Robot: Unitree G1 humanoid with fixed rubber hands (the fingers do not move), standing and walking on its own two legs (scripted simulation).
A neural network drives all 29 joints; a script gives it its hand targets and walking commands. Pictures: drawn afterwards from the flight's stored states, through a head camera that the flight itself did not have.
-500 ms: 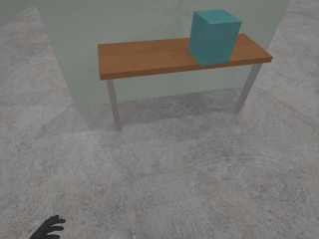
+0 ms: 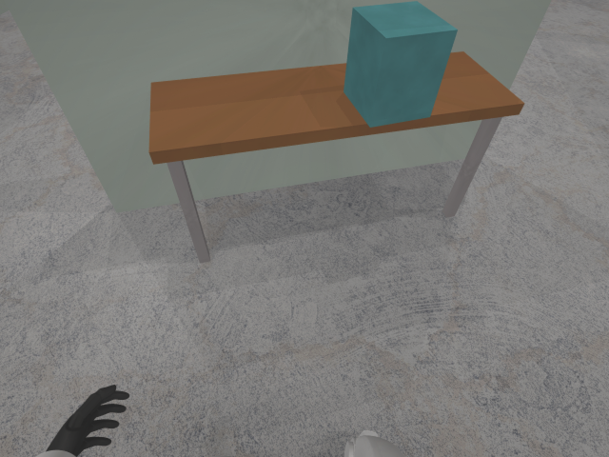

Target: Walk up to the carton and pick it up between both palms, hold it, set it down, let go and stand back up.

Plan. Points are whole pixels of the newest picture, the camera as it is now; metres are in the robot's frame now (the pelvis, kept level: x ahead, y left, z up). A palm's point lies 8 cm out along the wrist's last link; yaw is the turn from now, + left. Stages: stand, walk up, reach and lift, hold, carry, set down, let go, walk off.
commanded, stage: walk up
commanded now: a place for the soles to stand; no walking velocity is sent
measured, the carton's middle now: (393, 64) +1.14 -0.20 -0.03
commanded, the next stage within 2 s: none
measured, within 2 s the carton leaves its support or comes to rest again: neither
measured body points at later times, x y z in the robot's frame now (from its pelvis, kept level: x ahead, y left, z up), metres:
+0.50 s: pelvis +0.15 -0.02 +0.01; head +0.17 +0.00 +0.46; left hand +0.27 +0.29 -0.08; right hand +0.23 -0.37 -0.04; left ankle +0.23 +0.11 -0.68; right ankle +0.09 -0.09 -0.67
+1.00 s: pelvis +0.26 -0.14 +0.01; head +0.29 -0.14 +0.46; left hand +0.41 +0.17 -0.06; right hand +0.34 -0.49 -0.08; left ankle +0.24 +0.04 -0.61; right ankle +0.33 -0.21 -0.67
